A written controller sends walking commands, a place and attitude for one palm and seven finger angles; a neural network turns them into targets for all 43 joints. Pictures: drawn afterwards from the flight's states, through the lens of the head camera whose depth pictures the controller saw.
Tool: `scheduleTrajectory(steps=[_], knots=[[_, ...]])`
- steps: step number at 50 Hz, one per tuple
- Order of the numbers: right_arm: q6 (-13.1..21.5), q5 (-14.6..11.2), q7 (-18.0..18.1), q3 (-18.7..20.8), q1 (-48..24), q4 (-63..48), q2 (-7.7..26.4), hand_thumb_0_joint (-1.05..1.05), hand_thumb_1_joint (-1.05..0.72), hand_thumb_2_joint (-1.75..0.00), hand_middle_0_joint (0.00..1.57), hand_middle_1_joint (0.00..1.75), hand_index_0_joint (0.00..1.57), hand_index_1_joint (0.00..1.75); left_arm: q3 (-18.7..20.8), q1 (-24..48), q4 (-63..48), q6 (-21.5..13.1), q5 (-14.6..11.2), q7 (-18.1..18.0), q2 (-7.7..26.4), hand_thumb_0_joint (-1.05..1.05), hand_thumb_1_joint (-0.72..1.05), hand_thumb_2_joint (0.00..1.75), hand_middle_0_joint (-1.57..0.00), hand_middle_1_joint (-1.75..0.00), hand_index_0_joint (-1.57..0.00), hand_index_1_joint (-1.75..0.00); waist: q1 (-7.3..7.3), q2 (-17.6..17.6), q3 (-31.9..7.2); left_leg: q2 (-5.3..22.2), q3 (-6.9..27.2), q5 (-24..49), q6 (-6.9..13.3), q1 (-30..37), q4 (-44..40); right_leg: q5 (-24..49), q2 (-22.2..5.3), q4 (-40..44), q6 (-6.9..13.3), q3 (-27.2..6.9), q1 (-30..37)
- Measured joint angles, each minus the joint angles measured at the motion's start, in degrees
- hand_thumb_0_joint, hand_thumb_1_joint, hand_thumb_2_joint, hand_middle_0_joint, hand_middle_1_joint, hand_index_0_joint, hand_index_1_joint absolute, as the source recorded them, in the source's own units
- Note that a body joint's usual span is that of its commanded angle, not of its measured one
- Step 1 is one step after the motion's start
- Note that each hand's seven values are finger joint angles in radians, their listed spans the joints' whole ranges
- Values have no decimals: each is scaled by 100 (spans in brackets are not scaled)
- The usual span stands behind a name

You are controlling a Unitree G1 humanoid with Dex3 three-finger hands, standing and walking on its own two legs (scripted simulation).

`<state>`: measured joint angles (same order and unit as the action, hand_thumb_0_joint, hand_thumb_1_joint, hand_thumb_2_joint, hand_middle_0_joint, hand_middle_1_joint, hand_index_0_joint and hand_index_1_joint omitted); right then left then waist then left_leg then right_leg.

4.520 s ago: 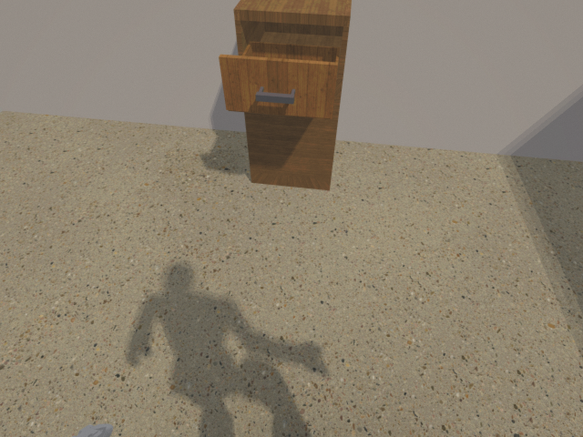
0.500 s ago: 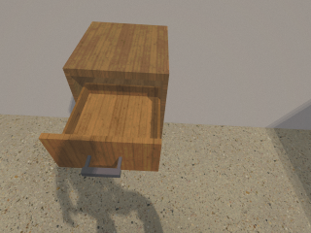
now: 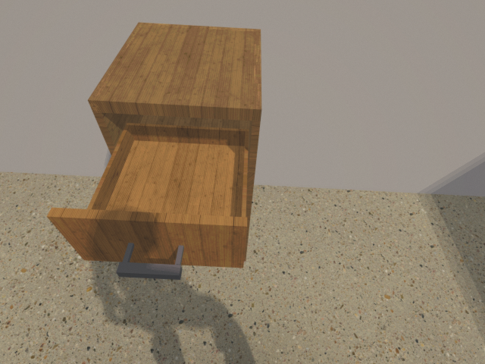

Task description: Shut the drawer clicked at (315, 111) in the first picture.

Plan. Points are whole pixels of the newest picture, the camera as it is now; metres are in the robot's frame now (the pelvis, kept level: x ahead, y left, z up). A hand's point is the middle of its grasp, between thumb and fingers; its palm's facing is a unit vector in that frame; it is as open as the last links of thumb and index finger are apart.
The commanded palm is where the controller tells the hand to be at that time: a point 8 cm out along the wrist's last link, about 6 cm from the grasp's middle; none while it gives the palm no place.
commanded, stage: come to a stop and stand still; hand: left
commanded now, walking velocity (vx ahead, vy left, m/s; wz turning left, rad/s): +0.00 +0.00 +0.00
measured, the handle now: (152, 260) +0.31 +0.20 -0.07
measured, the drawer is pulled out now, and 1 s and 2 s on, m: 0.30 0.30 0.30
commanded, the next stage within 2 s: look again from close up in 0.64 s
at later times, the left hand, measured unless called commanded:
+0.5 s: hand out of the picture -0.06 +0.13 -0.17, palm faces +0.05 -0.98 -0.17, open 7.3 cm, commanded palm none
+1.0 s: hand out of the picture -0.01 +0.17 -0.17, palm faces +0.02 -0.98 -0.20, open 7.3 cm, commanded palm none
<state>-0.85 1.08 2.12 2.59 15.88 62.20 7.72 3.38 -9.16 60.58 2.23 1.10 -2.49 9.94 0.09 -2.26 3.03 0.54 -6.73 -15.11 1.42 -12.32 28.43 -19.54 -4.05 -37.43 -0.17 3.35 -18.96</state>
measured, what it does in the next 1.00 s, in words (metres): steps on the spot: right foot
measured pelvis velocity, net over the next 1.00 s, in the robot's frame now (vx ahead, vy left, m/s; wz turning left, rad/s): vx -0.02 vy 0.00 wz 0.00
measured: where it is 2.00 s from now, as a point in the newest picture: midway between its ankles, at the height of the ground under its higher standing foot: outside the picture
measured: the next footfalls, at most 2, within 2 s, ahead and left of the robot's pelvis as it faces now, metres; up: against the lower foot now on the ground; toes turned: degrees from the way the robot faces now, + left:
right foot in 0.18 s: +0.00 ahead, -0.11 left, +0.00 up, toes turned -2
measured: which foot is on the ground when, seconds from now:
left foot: down 0.00-1.00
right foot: up 0.00-0.16, down 0.18-1.00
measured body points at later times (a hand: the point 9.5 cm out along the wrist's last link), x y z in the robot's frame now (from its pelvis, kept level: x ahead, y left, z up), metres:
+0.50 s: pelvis -0.03 -0.03 +0.01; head -0.03 -0.03 +0.46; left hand -0.06 +0.18 -0.15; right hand -0.03 -0.25 -0.16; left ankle +0.00 +0.10 -0.74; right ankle -0.05 -0.11 -0.74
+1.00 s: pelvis -0.02 +0.00 +0.00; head -0.02 -0.01 +0.45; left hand -0.01 +0.22 -0.16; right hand -0.03 -0.21 -0.17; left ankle -0.01 +0.10 -0.74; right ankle -0.05 -0.11 -0.74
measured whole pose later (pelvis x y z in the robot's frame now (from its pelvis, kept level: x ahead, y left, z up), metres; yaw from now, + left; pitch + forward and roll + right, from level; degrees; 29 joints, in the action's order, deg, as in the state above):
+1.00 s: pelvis -0.02 +0.00 +0.00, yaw +0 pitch -1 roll +0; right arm 0.9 1.2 1.7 -0.8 19.4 62.4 7.1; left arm -0.4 -18.0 61.9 -1.3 1.0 -2.8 7.7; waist 1.0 1.3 -0.1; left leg 0.8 -3.0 -16.4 0.9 -14.2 31.4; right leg -18.7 0.1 -29.9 1.2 3.6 -10.4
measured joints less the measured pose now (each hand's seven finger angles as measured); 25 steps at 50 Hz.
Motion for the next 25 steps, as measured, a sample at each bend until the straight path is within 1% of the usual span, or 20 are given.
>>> scheduleTrajectory(steps=[3, 5, 7, 8, 9, 10, 12, 14, 19, 25], knots=[[19, 21, 21, -47, -114, -35, -28, 0, -91, -90, 20, 30, 20, 30, -8, -67, 37, 26, 14, 16, 30, 0, 92, 90, -20, -30, -20, -30, -18, -5, -46, -39, -11, 173, 43, -2, -220, -413, 103, -790, 16, -153, -113], [14, 38, 40, -57, -208, -26, -16, 0, -91, -90, 20, 30, 20, 30, -39, -152, 64, 12, 19, 21, 16, 0, 92, 90, -20, -30, -20, -30, -37, 25, -73, -68, -18, 268, 43, -16, -329, -504, 118, -801, -13, -142, 14], [27, 33, 38, -45, -282, -8, 44, 1, -93, -90, 20, 30, 20, 30, -83, -259, 103, -18, 16, 22, -14, 0, 92, 90, -20, -30, -20, -30, -61, 56, -95, -100, -39, 328, 30, -47, -381, -424, 110, -337, -49, -106, 289], [45, 18, 26, -46, -304, -5, 70, 1, -93, -90, 20, 30, 20, 30, -108, -322, 128, -47, 13, 20, -26, 0, 92, 90, -20, -30, -20, -30, -73, 64, -108, -117, -50, 333, 14, -83, -355, -167, 106, 99, -64, -96, 488], [66, -4, 13, -49, -319, -4, 84, 1, -93, -90, 20, 30, 20, 30, -135, -397, 154, -94, 12, 14, -27, 0, 92, 90, -20, -30, -20, -30, -89, 41, -130, -147, -77, 315, -9, -137, -288, 65, 90, 566, -44, -129, 695], [75, -33, -1, -41, -370, 21, 126, 1, -93, -90, 20, 30, 20, 30, -159, -437, 232, -134, 13, -1, -79, 0, 91, 90, -20, -30, -20, -30, -98, 135, -111, -88, -69, 292, -40, -158, -226, 47, 151, 728, 14, -119, 770], [66, -56, -11, -33, -428, 49, 196, 1, -93, -90, 20, 30, 20, 30, -233, -561, 354, -190, 5, 9, -181, 0, 91, 90, -20, -30, -20, -30, -45, 323, -93, 16, -11, 371, -125, -72, -327, 124, 269, 870, 122, -62, 876], [49, -56, -24, -53, -435, 80, 224, 1, -93, -90, 20, 30, 20, 30, -289, -703, 440, -238, -13, 20, -233, 0, 91, 90, -20, -30, -20, -30, -9, 376, -126, 58, 14, 461, -148, 22, -479, 229, 326, 1005, 180, -35, 961], [40, -48, -36, -134, -334, 239, 201, 0, -93, -90, 20, 30, 20, 30, -358, -892, 578, -245, -35, 35, -296, 0, 91, 90, -20, -30, -20, -30, -7, 333, -193, 137, 60, 610, -192, 176, -699, 395, 426, 1276, 240, 10, 1144], [14, -31, -42, -209, -53, 412, 84, 0, -92, -90, 20, 30, 20, 30, -378, -985, 582, -267, -50, 49, -359, 0, 91, 90, -20, -30, -20, -30, -21, 251, -225, 212, 143, 681, -243, 158, -744, 501, 514, 1445, 302, 89, 1205]])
